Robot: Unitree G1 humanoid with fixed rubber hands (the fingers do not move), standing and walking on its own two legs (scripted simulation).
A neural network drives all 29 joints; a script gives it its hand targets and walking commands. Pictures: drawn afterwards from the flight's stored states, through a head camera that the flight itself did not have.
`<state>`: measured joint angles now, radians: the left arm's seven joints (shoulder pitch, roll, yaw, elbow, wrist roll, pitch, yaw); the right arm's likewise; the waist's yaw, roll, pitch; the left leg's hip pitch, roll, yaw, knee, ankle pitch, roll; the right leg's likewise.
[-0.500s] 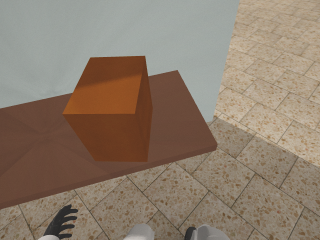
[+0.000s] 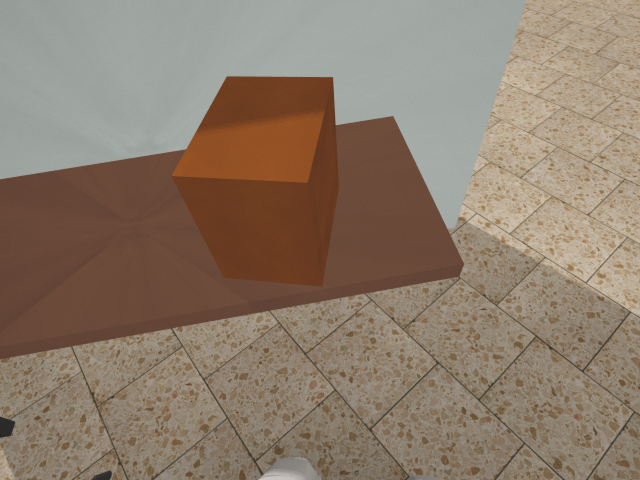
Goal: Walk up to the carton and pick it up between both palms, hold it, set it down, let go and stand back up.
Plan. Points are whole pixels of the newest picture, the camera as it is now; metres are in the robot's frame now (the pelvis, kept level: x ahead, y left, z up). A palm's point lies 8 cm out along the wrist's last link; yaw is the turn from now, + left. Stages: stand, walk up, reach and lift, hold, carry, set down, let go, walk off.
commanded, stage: walk up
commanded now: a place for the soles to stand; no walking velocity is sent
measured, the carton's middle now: (275, 183) +0.61 +0.12 -0.03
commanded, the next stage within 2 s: none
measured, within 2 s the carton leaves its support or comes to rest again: neither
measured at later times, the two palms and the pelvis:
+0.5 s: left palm (86, 475) +0.15 +0.35 -0.08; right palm (587, 436) +0.18 -0.29 -0.08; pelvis +0.09 +0.02 +0.00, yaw +6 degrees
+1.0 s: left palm out of the picture +0.09 +0.36 -0.04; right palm (578, 444) +0.18 -0.29 -0.11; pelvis +0.07 +0.02 +0.01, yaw +8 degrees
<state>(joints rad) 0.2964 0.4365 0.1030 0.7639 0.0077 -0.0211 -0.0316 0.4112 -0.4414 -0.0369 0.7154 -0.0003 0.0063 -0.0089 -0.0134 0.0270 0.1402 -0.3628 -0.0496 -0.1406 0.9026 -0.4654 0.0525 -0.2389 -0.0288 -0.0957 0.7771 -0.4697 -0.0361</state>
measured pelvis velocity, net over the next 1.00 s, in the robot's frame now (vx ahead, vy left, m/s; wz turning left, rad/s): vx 0.07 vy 0.02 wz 0.15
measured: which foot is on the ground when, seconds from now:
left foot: up 0.00-0.32, down 0.34-0.68, up 0.70-1.00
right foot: down 0.00-0.38, up 0.40-0.64, down 0.66-1.00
